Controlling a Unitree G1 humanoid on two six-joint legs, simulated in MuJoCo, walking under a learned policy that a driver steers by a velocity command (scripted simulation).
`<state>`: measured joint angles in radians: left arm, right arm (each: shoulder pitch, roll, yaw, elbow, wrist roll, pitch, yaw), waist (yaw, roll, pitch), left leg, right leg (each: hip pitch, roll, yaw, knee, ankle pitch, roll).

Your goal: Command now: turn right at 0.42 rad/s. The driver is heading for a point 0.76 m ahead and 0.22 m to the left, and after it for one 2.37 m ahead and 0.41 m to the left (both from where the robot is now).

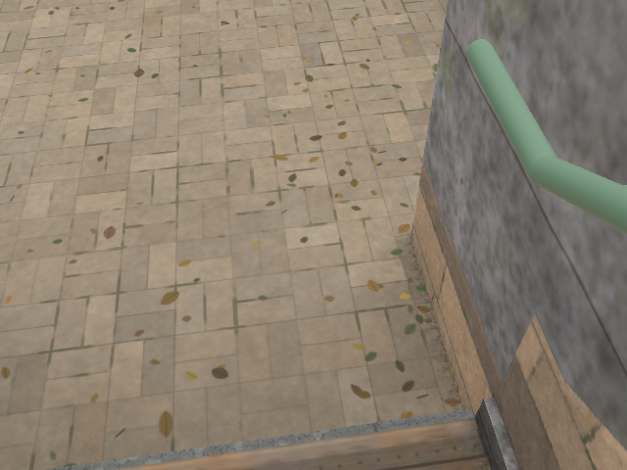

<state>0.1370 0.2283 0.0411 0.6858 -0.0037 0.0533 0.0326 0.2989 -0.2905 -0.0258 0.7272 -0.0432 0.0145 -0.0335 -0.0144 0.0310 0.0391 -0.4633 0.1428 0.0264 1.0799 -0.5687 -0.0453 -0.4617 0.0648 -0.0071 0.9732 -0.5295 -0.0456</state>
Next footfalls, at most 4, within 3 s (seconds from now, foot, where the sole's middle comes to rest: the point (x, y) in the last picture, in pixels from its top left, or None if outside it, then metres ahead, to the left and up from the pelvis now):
0.36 left None -0.04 0.11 -0.72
0.68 right None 0.01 -0.06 -0.72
1.16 left None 0.25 0.22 -0.89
1.70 right None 0.55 0.22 -1.06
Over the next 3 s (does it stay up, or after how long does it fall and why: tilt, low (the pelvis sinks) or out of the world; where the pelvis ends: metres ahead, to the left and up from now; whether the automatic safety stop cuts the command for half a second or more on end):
stays up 0.77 0.39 -0.46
